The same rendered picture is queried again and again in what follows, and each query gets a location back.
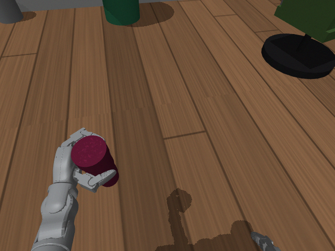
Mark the right robot hand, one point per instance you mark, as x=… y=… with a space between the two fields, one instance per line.
x=265 y=243

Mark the left robot hand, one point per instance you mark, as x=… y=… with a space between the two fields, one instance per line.
x=64 y=169

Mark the left robot arm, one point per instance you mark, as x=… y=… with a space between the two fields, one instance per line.
x=58 y=210

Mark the office chair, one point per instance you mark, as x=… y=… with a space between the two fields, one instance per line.
x=300 y=56

